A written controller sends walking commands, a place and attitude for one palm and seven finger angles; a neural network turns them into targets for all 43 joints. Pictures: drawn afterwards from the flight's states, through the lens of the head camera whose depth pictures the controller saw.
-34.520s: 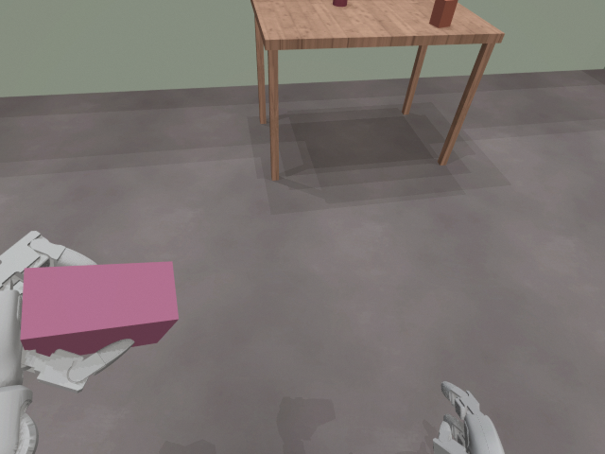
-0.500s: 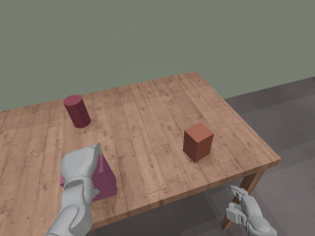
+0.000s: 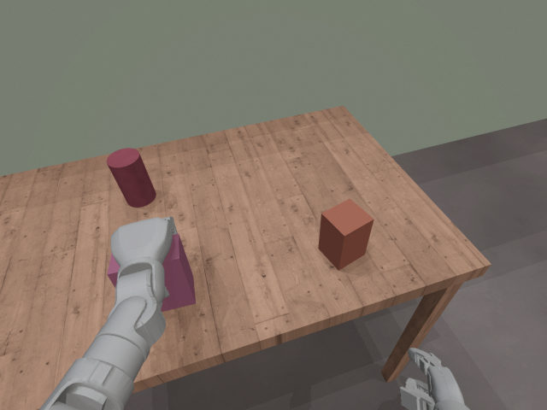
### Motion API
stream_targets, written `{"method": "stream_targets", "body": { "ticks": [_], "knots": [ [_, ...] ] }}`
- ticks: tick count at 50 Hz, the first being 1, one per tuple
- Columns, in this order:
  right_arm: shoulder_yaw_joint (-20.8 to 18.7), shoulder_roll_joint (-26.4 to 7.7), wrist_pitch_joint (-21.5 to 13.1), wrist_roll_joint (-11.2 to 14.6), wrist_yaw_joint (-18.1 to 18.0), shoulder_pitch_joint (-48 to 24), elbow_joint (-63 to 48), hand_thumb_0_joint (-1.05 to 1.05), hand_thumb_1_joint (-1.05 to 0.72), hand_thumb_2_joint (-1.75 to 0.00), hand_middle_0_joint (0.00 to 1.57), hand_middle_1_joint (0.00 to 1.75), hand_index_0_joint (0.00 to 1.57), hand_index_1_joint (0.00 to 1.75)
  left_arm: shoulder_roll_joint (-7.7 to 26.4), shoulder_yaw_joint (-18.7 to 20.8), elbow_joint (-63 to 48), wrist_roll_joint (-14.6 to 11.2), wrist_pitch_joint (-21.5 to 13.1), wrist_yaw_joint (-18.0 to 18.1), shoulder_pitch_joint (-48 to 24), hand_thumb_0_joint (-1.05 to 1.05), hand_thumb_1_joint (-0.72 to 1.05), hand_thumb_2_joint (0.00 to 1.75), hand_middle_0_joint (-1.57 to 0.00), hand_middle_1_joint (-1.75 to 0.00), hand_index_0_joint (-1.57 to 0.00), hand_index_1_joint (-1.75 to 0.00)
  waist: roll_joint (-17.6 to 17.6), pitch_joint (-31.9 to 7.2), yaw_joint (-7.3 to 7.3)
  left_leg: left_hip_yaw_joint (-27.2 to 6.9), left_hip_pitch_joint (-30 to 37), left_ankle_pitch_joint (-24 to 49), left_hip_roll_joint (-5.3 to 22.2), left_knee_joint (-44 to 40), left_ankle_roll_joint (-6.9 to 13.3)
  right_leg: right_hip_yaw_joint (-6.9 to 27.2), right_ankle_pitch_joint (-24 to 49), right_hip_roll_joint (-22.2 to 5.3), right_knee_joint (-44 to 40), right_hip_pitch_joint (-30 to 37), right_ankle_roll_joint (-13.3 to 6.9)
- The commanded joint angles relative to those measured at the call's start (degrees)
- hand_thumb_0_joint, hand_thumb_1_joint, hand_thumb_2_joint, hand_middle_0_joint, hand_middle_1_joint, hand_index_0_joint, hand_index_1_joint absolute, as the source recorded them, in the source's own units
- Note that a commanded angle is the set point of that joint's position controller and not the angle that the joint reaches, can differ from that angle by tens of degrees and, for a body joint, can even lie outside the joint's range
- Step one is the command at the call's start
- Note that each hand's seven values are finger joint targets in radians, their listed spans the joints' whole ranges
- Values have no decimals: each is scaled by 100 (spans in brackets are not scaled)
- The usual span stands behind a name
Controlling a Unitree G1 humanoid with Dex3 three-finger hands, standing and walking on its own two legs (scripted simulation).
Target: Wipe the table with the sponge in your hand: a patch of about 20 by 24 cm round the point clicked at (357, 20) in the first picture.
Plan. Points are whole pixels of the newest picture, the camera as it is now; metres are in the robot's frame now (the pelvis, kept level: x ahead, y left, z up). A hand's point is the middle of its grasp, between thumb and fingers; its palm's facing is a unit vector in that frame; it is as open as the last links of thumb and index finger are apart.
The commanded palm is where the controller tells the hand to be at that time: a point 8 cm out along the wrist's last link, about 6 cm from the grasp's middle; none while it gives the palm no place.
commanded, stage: wipe forward along the middle lane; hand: left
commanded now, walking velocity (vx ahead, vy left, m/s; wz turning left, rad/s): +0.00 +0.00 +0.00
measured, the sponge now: (159, 283) +0.31 +0.25 -0.02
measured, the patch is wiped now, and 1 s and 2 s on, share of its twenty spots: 1.00 1.00 1.00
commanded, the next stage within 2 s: slide back across to the first lane in 1.06 s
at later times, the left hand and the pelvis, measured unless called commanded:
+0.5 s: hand (152, 237) +0.37 +0.27 +0.03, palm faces -0.11 -0.01 -0.99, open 10.1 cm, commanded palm +0.36 +0.27 +0.07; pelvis -0.01 -0.01 +0.00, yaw +0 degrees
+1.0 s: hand (146, 219) +0.42 +0.29 +0.03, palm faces -0.11 -0.01 -0.99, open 10.1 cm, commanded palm +0.40 +0.30 +0.07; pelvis +0.00 +0.01 -0.01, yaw +0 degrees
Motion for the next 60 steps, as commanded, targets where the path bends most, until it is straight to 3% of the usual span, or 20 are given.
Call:
{"method": "stream_targets", "body": {
  "ticks": [1,3,4,7,9,12,14,17,19,22,25,28,34,35,42,44,48,51,58,60],
  "knots": [
    [-286,-702,-242,-11,-72,-809,-902,0,-90,-90,20,30,20,30,1123,514,-175,131,-132,216,-1634,0,10,130,-120,-160,-120,-160,-806,-853,-171,-2,-80,285,-224,-260,268,443,435,-94,-583,480,-103],
    [-310,-711,-248,-15,-73,-754,-899,0,-90,-90,20,30,20,30,1055,481,-8,140,-193,230,-1550,0,10,130,-120,-160,-120,-160,-806,-873,-157,29,-156,257,-229,-242,270,444,399,-116,-590,461,-83],
    [-308,-742,-248,-17,-90,-748,-881,0,-90,-90,20,30,20,30,1368,774,-15,114,-232,261,-1624,0,10,130,-120,-160,-120,-160,-786,-885,-120,-16,-183,198,-216,-281,266,495,283,-95,-622,455,-103],
    [-327,-733,-265,-11,-108,-634,-864,0,-90,-90,20,30,20,30,1235,581,208,159,-339,299,-1887,0,10,130,-120,-160,-120,-160,-820,-814,-229,40,-287,62,-215,-217,281,434,98,-133,-634,320,-48],
    [-328,-768,-266,-7,-125,-586,-797,0,-90,-90,20,30,20,30,1599,839,337,193,-390,332,-2177,0,10,130,-120,-160,-120,-160,-736,-822,-235,-3,-338,-49,-208,-259,277,488,-156,-121,-663,258,-69],
    [-323,-748,-287,1,-152,-487,-757,0,-90,-90,20,30,20,30,1468,605,608,212,-481,358,-2573,0,10,130,-120,-160,-120,-160,-648,-810,-344,71,-404,-187,-196,-207,296,446,-352,-177,-692,143,-22],
    [-322,-789,-287,0,-168,-450,-728,0,-90,-90,20,30,20,30,1844,932,755,182,-536,381,-2655,0,10,130,-120,-160,-120,-160,-607,-915,-285,31,-471,-226,-193,-246,288,511,-419,-178,-714,219,-37],
    [-322,-786,-298,11,-193,-335,-690,0,-90,-90,20,30,20,30,1821,853,1033,99,-620,391,-2815,0,10,130,-120,-160,-120,-160,-758,-1068,-373,78,-556,-179,-169,-179,304,480,-281,-219,-693,331,30],
    [-336,-802,-295,9,-179,-283,-677,0,-90,-90,20,30,20,30,1947,1021,1134,88,-674,400,-2772,0,10,130,-120,-160,-120,-160,-654,-1226,-298,37,-568,-69,-167,-209,297,504,-100,-200,-658,420,-3],
    [-345,-794,-299,9,-156,-152,-661,0,-90,-90,20,30,20,30,1785,769,1294,160,-766,386,-3037,0,10,130,-120,-160,-120,-160,-556,-1227,-430,87,-560,37,-152,-136,316,452,173,-227,-623,379,26],
    [-369,-845,-288,-10,-153,-3,-569,0,-90,-90,20,30,20,30,2112,1020,1566,208,-868,422,-3226,0,10,130,-120,-160,-120,-160,-739,-1266,-463,53,-657,42,-132,-111,339,441,192,-216,-589,376,36],
    [-399,-839,-289,-18,-124,107,-539,0,-90,-90,20,30,20,30,1991,977,1674,200,-982,456,-3183,0,10,130,-120,-160,-120,-160,-724,-1387,-475,94,-665,268,-125,-46,329,429,697,-220,-517,447,37],
    [-457,-893,-255,-28,-74,275,-432,0,-90,-90,20,30,20,30,2335,1310,1894,203,-1099,543,-3252,0,10,130,-120,-160,-120,-160,-621,-1576,-439,75,-700,558,-113,-17,324,404,1192,-210,-419,562,6],
    [-463,-876,-248,-36,-65,315,-442,0,-90,-90,20,30,20,30,2181,1128,1905,230,-1105,542,-3281,0,10,130,-120,-160,-120,-160,-571,-1588,-489,110,-674,604,-122,21,331,363,1266,-214,-386,555,25],
    [-484,-902,-219,-26,-25,431,-362,0,-90,-90,20,30,20,30,2170,1034,2227,297,-1097,614,-3695,0,10,130,-120,-160,-120,-160,-578,-1432,-619,94,-707,494,-94,15,334,271,971,-190,-419,239,28],
    [-483,-931,-215,-33,-20,453,-324,0,-90,-90,20,30,20,30,2421,1259,2322,313,-1115,643,-3800,0,10,130,-120,-160,-120,-160,-542,-1482,-562,25,-732,555,-81,-19,327,246,956,-167,-381,214,-11],
    [-478,-927,-216,-30,-16,565,-279,0,-90,-90,20,30,20,30,2227,945,2516,394,-1099,669,-4295,0,10,130,-120,-160,-120,-160,-484,-1413,-753,28,-712,396,-54,11,318,178,627,-150,-379,-108,12],
    [-482,-947,-234,-49,-14,657,-237,0,-90,-90,20,30,20,30,2478,1114,2702,396,-1089,712,-4450,0,10,130,-120,-160,-120,-160,-420,-1585,-736,-2,-700,389,-40,45,322,156,507,-132,-346,-145,2],
    [-503,-935,-250,-75,21,895,-134,0,-90,-90,20,30,20,30,2333,916,2993,497,-1090,708,-4923,0,10,130,-120,-160,-120,-160,-156,-1802,-863,-49,-611,617,10,155,282,84,639,-78,-214,-413,-24],
    [-528,-943,-239,-94,39,928,-172,0,-90,-90,20,30,20,30,2598,1191,2885,472,-1138,714,-4788,0,10,130,-120,-160,-120,-160,-29,-2078,-710,-83,-467,850,24,168,284,74,787,-64,-160,-227,-56]
  ]
}}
